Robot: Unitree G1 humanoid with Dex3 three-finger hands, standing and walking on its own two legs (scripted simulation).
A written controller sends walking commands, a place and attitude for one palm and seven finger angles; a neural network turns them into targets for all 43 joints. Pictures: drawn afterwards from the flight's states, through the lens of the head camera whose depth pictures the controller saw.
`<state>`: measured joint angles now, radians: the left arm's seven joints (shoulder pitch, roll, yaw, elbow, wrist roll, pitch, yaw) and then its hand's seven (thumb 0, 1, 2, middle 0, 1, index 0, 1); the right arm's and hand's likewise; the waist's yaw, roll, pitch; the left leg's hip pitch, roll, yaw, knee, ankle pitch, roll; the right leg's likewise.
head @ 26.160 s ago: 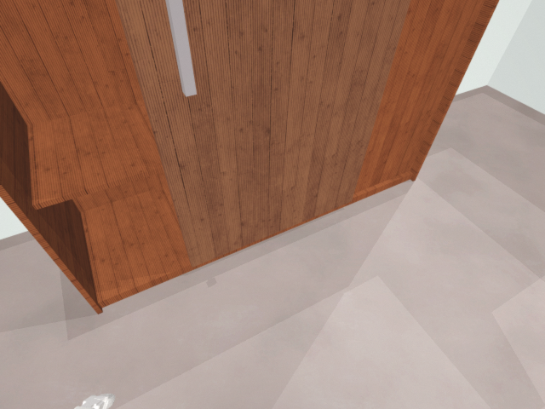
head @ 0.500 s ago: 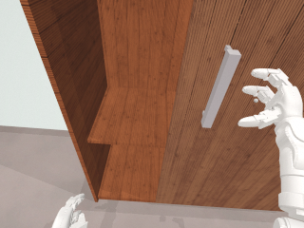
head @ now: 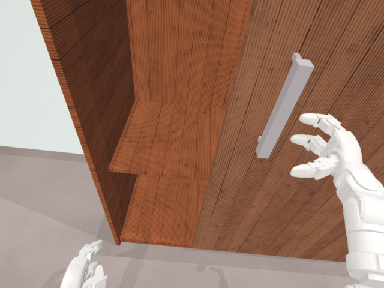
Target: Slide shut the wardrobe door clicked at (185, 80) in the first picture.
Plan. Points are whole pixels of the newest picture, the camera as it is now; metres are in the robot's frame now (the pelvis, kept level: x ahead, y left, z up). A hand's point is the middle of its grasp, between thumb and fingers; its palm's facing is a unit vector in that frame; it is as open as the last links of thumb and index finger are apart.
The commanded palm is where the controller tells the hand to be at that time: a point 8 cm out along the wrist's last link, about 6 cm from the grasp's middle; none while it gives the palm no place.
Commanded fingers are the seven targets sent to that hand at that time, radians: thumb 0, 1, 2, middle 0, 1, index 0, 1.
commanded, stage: move the hooked fingers beside the handle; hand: right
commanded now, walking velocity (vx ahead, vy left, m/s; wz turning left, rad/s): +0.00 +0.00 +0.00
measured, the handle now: (277, 110) +0.45 -0.14 +0.18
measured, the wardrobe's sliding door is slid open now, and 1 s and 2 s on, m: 0.37 0.37 0.37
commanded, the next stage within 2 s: feel for the door with the fingertips in 1.38 s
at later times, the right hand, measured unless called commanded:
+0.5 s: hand (327, 137) +0.35 -0.20 +0.21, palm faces +0.05 +1.00 -0.04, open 14.0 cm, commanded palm +0.34 -0.25 +0.19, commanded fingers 0.00 0.50 -0.30 0.30 1.20 0.30 1.20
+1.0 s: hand (328, 137) +0.37 -0.22 +0.19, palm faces +0.01 +1.00 -0.04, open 14.0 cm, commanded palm +0.34 -0.26 +0.19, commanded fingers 0.00 0.50 -0.30 0.30 1.20 0.30 1.20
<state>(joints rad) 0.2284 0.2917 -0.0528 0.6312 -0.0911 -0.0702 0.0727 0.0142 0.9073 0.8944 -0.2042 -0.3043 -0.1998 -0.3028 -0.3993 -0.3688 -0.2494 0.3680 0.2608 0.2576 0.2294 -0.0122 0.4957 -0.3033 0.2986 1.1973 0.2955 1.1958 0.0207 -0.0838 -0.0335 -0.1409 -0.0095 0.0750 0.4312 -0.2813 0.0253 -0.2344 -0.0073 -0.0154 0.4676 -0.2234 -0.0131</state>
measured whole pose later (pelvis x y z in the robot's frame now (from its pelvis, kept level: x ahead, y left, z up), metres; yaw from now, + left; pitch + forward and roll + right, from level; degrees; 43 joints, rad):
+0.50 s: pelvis +0.01 +0.00 +0.00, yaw +0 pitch -2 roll +0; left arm 0.24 0.27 -0.06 0.66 -0.07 -0.11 0.07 0.01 0.91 0.89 -0.20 -0.30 -0.20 -0.30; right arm -0.33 -0.33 -0.28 0.15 0.25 0.10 0.19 -0.02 0.50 -0.30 0.30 1.20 0.30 1.20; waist 0.00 -0.04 -0.04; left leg -0.10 -0.01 0.07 0.42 -0.29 0.03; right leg -0.20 -0.01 -0.02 0.46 -0.23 -0.01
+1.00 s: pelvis +0.00 +0.00 +0.00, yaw +0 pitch -1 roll +1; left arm 0.24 0.30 -0.06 0.66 -0.10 -0.07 0.08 0.01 0.91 0.89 -0.20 -0.30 -0.20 -0.30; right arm -0.49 -0.45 -0.28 0.46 0.27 0.25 0.28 -0.01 0.50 -0.30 0.30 1.20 0.30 1.20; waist 0.02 -0.07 -0.05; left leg -0.13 -0.01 0.08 0.42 -0.28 0.02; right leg -0.23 -0.01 -0.01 0.48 -0.23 -0.01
